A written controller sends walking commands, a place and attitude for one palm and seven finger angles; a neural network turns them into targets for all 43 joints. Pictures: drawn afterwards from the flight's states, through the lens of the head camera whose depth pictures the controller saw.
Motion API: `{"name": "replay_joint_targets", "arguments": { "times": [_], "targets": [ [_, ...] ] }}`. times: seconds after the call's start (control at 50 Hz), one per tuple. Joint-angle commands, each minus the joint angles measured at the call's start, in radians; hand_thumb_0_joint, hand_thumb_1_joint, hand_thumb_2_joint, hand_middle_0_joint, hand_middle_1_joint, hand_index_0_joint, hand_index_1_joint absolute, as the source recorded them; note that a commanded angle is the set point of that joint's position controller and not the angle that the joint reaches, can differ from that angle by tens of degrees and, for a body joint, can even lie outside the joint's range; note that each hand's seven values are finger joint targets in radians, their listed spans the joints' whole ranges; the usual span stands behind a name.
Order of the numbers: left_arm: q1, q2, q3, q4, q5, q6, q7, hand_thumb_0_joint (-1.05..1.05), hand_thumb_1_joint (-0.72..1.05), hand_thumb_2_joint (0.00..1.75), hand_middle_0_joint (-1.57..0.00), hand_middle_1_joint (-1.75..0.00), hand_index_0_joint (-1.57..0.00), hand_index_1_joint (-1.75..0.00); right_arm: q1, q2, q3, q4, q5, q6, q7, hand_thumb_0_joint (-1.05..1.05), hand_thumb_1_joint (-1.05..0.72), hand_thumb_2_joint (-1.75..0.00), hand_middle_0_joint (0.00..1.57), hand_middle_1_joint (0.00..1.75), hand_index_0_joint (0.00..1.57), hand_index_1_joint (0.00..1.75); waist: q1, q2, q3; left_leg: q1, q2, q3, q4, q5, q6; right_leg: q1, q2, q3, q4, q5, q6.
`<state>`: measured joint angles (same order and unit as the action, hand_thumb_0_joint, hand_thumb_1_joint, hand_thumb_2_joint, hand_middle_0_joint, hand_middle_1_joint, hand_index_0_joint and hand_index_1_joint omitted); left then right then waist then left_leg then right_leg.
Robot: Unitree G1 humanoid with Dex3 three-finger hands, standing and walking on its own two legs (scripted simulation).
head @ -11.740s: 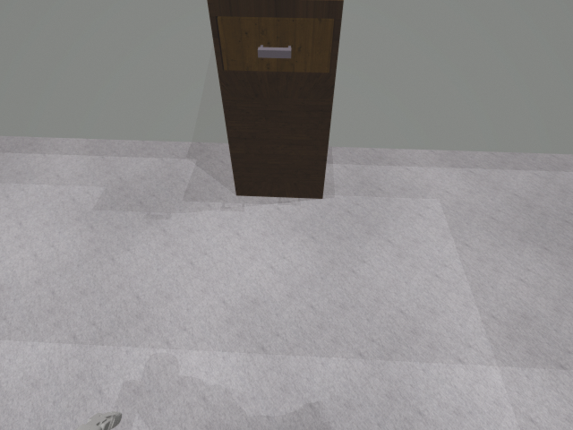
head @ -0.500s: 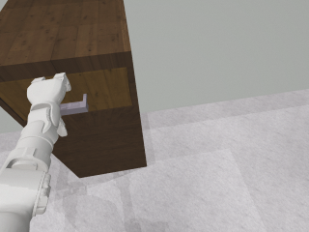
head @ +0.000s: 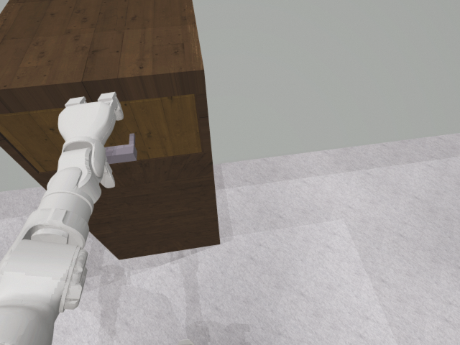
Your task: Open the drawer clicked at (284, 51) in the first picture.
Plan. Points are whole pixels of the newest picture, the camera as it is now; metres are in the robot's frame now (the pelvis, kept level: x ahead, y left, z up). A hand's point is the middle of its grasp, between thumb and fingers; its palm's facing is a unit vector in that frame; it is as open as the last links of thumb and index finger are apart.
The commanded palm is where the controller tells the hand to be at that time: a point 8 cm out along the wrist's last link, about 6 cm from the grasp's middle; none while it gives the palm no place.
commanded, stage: move the hooked fingers above the handle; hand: left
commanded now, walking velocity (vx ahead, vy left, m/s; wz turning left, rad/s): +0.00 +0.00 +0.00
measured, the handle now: (108, 147) +0.52 +0.25 +0.01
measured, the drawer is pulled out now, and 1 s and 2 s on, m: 0.00 0.00 0.00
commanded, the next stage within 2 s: none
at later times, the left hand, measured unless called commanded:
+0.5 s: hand (96, 141) +0.48 +0.24 +0.07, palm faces +0.06 -0.05 -1.00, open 13.7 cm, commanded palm +0.45 +0.25 +0.13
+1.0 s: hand (96, 145) +0.47 +0.24 +0.07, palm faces +0.03 -0.04 -1.00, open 13.8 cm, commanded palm +0.46 +0.24 +0.13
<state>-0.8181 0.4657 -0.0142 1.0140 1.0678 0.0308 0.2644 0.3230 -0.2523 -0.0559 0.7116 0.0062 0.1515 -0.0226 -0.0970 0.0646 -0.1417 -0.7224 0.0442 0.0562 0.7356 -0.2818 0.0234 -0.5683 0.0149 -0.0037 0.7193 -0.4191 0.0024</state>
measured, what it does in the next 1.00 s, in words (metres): stands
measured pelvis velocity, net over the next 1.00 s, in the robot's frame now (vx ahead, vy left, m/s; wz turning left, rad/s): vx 0.00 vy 0.00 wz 0.02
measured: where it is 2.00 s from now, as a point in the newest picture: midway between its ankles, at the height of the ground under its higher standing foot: outside the picture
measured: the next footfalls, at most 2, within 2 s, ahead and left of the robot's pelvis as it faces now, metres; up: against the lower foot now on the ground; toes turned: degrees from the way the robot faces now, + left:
none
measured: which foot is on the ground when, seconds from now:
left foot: down 0.00-1.00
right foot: down 0.00-1.00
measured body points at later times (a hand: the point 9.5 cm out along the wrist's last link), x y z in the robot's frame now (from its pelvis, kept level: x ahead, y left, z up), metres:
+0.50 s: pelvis +0.00 +0.00 +0.00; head +0.08 -0.01 +0.44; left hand +0.47 +0.24 +0.13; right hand +0.04 -0.29 -0.13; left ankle +0.04 +0.11 -0.71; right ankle -0.05 -0.13 -0.71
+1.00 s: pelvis +0.00 +0.00 +0.00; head +0.08 -0.01 +0.44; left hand +0.47 +0.24 +0.12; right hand +0.04 -0.28 -0.13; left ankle +0.04 +0.11 -0.71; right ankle -0.05 -0.13 -0.71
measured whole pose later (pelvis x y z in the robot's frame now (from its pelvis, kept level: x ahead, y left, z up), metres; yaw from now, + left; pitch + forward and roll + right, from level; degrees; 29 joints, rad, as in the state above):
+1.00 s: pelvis +0.00 +0.00 +0.00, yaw +1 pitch +16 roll -1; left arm -0.78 0.52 0.00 0.95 1.06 -0.07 0.26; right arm 0.32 -0.26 -0.07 0.71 0.01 0.14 -0.04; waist -0.09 0.05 -0.12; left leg -0.73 0.04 0.03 0.75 -0.29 0.02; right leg -0.57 0.02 -0.02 0.73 -0.43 -0.01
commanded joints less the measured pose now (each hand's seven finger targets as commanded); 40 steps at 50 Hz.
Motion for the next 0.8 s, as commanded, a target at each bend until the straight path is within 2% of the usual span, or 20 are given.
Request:
{"name": "replay_joint_targets", "arguments": {
  "times": [0.0,0.12,0.14,0.18,0.22,0.24,0.26,0.28,0.32,0.34,0.36,0.4,0.44,0.46,0.52,0.56,0.6,0.64,0.68,0.78],
  "targets": [
    [-0.376,0.354,0.084,-0.136,-0.011,0.047,-0.009,0.0,-0.5,0.3,-0.3,-1.2,-0.3,-1.2,0.081,-0.163,-0.048,-0.09,0.013,-0.015,-0.026,0.0,-0.9,-0.9,0.2,0.3,0.2,0.3,0.013,-0.067,-0.325,0.355,-0.05,-0.006,-0.058,0.288,0.03,0.083,0.045,-0.023,-0.124,0.388,-0.02],
    [-0.314,0.293,0.028,-0.219,-0.037,-0.066,-0.097,0.0,-0.5,0.3,-0.3,-1.2,-0.3,-1.2,0.093,-0.162,-0.056,-0.099,0.014,-0.025,-0.039,0.0,-0.9,-0.9,0.2,0.3,0.2,0.3,0.002,-0.065,-0.288,0.389,-0.053,-0.011,-0.065,0.273,0.036,0.072,0.042,-0.009,-0.145,0.383,-0.02],
    [-0.336,0.247,-0.009,-0.256,-0.049,-0.094,-0.106,0.0,-0.5,0.3,-0.3,-1.2,-0.3,-1.2,0.097,-0.157,-0.057,-0.096,0.01,-0.027,-0.038,0.0,-0.9,-0.9,0.2,0.3,0.2,0.3,-0.014,-0.06,-0.297,0.41,-0.051,-0.014,-0.062,0.29,0.037,0.069,0.041,-0.01,-0.147,0.391,-0.021],
    [-0.344,0.245,-0.006,-0.281,-0.053,-0.131,-0.102,0.0,-0.5,0.3,-0.3,-1.2,-0.3,-1.2,0.104,-0.157,-0.064,-0.087,0.01,-0.03,-0.039,0.0,-0.9,-0.9,0.2,0.3,0.2,0.3,-0.02,-0.03,-0.271,0.427,-0.05,-0.023,-0.057,0.268,0.036,0.014,0.045,-0.009,-0.148,0.342,-0.022],
    [-0.39,0.272,0.019,-0.328,-0.054,-0.161,-0.08,0.0,-0.5,0.3,-0.3,-1.2,-0.3,-1.2,0.11,-0.156,-0.067,-0.078,0.008,-0.034,-0.037,0.0,-0.9,-0.9,0.2,0.3,0.2,0.3,-0.019,0.002,-0.282,0.443,-0.049,-0.034,-0.048,0.272,0.034,-0.014,0.047,-0.012,-0.136,0.321,-0.027],
    [-0.425,0.277,0.021,-0.348,-0.056,-0.172,-0.065,0.0,-0.5,0.3,-0.3,-1.2,-0.3,-1.2,0.115,-0.156,-0.066,-0.072,0.005,-0.035,-0.037,0.0,-0.9,-0.9,0.2,0.3,0.2,0.3,-0.03,-0.012,-0.286,0.445,-0.048,-0.04,-0.041,0.279,0.036,-0.02,0.048,-0.015,-0.134,0.313,-0.027],
    [-0.443,0.292,0.04,-0.362,-0.053,-0.178,-0.044,0.0,-0.5,0.3,-0.3,-1.2,-0.3,-1.2,0.118,-0.157,-0.069,-0.069,0.005,-0.038,-0.034,0.0,-0.9,-0.9,0.2,0.3,0.2,0.3,-0.023,0.009,-0.314,0.458,-0.048,-0.044,-0.038,0.283,0.033,-0.029,0.05,-0.016,-0.126,0.308,-0.027],
    [-0.445,0.327,0.074,-0.359,-0.046,-0.179,-0.02,0.0,-0.5,0.3,-0.3,-1.2,-0.3,-1.2,0.12,-0.16,-0.07,-0.065,0.004,-0.039,-0.032,0.0,-0.9,-0.9,0.2,0.3,0.2,0.3,-0.015,0.025,-0.33,0.46,-0.048,-0.05,-0.033,0.289,0.03,-0.038,0.052,-0.02,-0.114,0.299,-0.031],
    [-0.474,0.338,0.087,-0.362,-0.034,-0.163,0.027,0.0,-0.5,0.3,-0.3,-1.2,-0.3,-1.2,0.114,-0.158,-0.068,-0.058,0.0,-0.041,-0.026,0.0,-0.9,-0.9,0.2,0.3,0.2,0.3,-0.013,0.067,-0.362,0.466,-0.05,-0.051,-0.019,0.307,0.024,-0.053,0.054,-0.027,-0.096,0.303,-0.033],
    [-0.467,0.391,0.137,-0.341,-0.032,-0.15,0.048,0.0,-0.5,0.3,-0.3,-1.2,-0.3,-1.2,0.118,-0.162,-0.067,-0.052,-0.004,-0.041,-0.024,0.0,-0.9,-0.9,0.2,0.3,0.2,0.3,-0.002,0.042,-0.387,0.45,-0.05,-0.049,-0.013,0.324,0.026,-0.025,0.054,-0.028,-0.092,0.32,-0.034],
    [-0.46,0.416,0.151,-0.333,-0.017,-0.13,0.067,0.0,-0.5,0.3,-0.3,-1.2,-0.3,-1.2,0.111,-0.164,-0.067,-0.052,-0.002,-0.04,-0.022,0.0,-0.9,-0.9,0.2,0.3,0.2,0.3,0.007,0.076,-0.428,0.454,-0.052,-0.046,-0.007,0.343,0.021,-0.02,0.053,-0.027,-0.077,0.341,-0.033],
    [-0.424,0.395,0.145,-0.28,-0.014,-0.073,0.085,0.0,-0.5,0.3,-0.3,-1.2,-0.3,-1.2,0.099,-0.159,-0.065,-0.055,-0.003,-0.036,-0.016,0.0,-0.9,-0.9,0.2,0.3,0.2,0.3,0.018,0.078,-0.435,0.444,-0.053,-0.034,-0.006,0.369,0.017,-0.001,0.055,-0.035,-0.071,0.375,-0.033],
    [-0.381,0.406,0.15,-0.214,-0.012,-0.015,0.074,0.0,-0.5,0.3,-0.3,-1.2,-0.3,-1.2,0.095,-0.164,-0.06,-0.056,-0.002,-0.028,-0.01,0.0,-0.9,-0.9,0.2,0.3,0.2,0.3,0.03,0.049,-0.445,0.417,-0.052,-0.023,-0.008,0.401,0.016,0.055,0.054,-0.034,-0.07,0.434,-0.032],
    [-0.369,0.354,0.101,-0.189,-0.015,0.012,0.057,0.0,-0.5,0.3,-0.3,-1.2,-0.3,-1.2,0.095,-0.163,-0.061,-0.06,0.003,-0.024,-0.007,0.0,-0.9,-0.9,0.2,0.3,0.2,0.3,0.02,0.039,-0.432,0.414,-0.053,-0.013,-0.012,0.394,0.017,0.056,0.054,-0.032,-0.077,0.448,-0.028],
    [-0.368,0.369,0.096,-0.16,-0.021,0.045,0.01,0.0,-0.5,0.3,-0.3,-1.2,-0.3,-1.2,0.087,-0.17,-0.057,-0.067,0.011,-0.012,-0.012,0.0,-0.9,-0.9,0.2,0.3,0.2,0.3,0.014,-0.034,-0.374,0.376,-0.053,-0.003,-0.033,0.349,0.025,0.087,0.048,-0.027,-0.104,0.448,-0.02],
    [-0.356,0.402,0.109,-0.15,-0.014,0.043,-0.019,0.0,-0.5,0.3,-0.3,-1.2,-0.3,-1.2,0.079,-0.172,-0.049,-0.076,0.015,-0.003,-0.022,0.0,-0.9,-0.9,0.2,0.3,0.2,0.3,0.016,-0.069,-0.355,0.351,-0.056,0.0,-0.046,0.334,0.029,0.123,0.041,-0.018,-0.112,0.475,-0.017],
    [-0.346,0.328,0.052,-0.175,-0.027,0.021,-0.056,0.0,-0.5,0.3,-0.3,-1.2,-0.3,-1.2,0.073,-0.168,-0.053,-0.089,0.017,-0.005,-0.027,0.0,-0.9,-0.9,0.2,0.3,0.2,0.3,0.001,-0.076,-0.323,0.369,-0.057,0.0,-0.051,0.317,0.033,0.106,0.04,-0.017,-0.126,0.465,-0.016],
    [-0.341,0.308,0.037,-0.221,-0.041,-0.031,-0.09,0.0,-0.5,0.3,-0.3,-1.2,-0.3,-1.2,0.072,-0.165,-0.054,-0.099,0.013,-0.01,-0.034,0.0,-0.9,-0.9,0.2,0.3,0.2,0.3,-0.005,-0.081,-0.32,0.391,-0.055,-0.005,-0.054,0.32,0.037,0.113,0.037,-0.01,-0.137,0.463,-0.017],
    [-0.34,0.263,0.005,-0.277,-0.051,-0.082,-0.109,0.0,-0.5,0.3,-0.3,-1.2,-0.3,-1.2,0.078,-0.16,-0.06,-0.101,0.012,-0.016,-0.037,0.0,-0.9,-0.9,0.2,0.3,0.2,0.3,-0.012,-0.047,-0.308,0.43,-0.055,-0.014,-0.052,0.321,0.038,0.071,0.042,-0.011,-0.137,0.437,-0.019],
    [-0.35,0.268,0.034,-0.335,-0.056,-0.162,-0.074,0.0,-0.5,0.3,-0.3,-1.2,-0.3,-1.2,0.094,-0.153,-0.067,-0.086,0.008,-0.022,-0.034,0.0,-0.9,-0.9,0.2,0.3,0.2,0.3,-0.012,-0.01,-0.289,0.459,-0.051,-0.037,-0.038,0.319,0.033,-0.006,0.05,-0.022,-0.123,0.36,-0.027]
  ]
}}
